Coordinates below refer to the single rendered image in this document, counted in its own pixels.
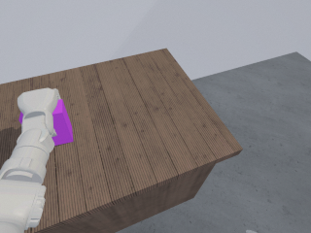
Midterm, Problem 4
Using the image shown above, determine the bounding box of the robot left forearm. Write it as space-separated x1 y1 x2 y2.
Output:
0 108 54 183

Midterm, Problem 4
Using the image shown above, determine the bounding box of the sponge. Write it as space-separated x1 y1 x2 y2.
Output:
18 99 74 146

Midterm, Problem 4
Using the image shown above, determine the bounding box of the table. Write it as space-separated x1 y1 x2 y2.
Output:
0 48 242 233

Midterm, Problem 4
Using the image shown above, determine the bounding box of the robot left upper arm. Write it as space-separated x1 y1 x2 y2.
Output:
0 179 47 233

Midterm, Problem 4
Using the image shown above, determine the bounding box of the left robot hand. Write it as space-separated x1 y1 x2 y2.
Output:
17 87 61 137

